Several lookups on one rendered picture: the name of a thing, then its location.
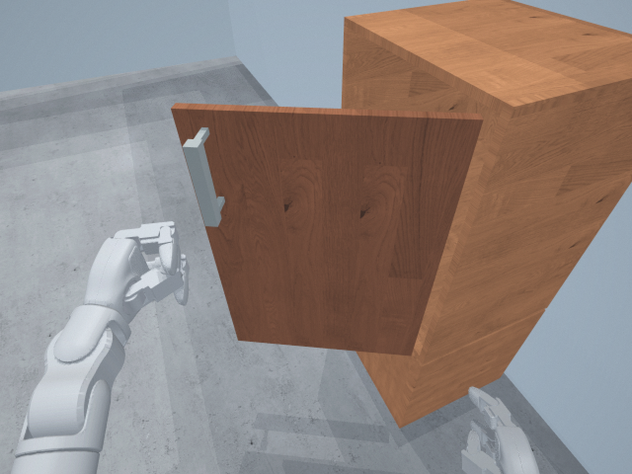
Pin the handle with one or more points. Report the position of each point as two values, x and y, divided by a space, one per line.
209 205

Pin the cupboard door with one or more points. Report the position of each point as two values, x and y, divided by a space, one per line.
334 221

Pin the robot left hand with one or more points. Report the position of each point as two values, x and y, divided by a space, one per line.
120 278

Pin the robot right hand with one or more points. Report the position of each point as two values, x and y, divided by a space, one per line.
507 449

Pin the left robot forearm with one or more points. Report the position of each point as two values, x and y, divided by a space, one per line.
65 425

